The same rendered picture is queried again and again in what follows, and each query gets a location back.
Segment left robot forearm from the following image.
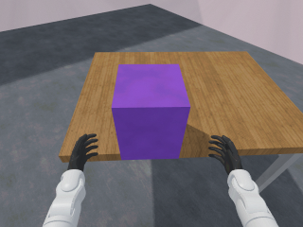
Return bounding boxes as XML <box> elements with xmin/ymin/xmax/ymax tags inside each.
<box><xmin>43</xmin><ymin>169</ymin><xmax>86</xmax><ymax>227</ymax></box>

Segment robot left hand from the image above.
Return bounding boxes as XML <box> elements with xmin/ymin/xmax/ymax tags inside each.
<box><xmin>67</xmin><ymin>133</ymin><xmax>98</xmax><ymax>172</ymax></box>

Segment carton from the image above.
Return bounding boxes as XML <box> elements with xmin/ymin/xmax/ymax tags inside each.
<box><xmin>111</xmin><ymin>64</ymin><xmax>190</xmax><ymax>161</ymax></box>

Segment robot right hand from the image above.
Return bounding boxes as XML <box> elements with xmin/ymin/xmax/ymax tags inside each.
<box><xmin>208</xmin><ymin>135</ymin><xmax>243</xmax><ymax>175</ymax></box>

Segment right robot forearm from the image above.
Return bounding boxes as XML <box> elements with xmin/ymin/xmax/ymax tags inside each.
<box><xmin>227</xmin><ymin>169</ymin><xmax>278</xmax><ymax>227</ymax></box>

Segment table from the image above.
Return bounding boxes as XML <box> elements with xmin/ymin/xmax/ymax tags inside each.
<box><xmin>59</xmin><ymin>51</ymin><xmax>303</xmax><ymax>193</ymax></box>

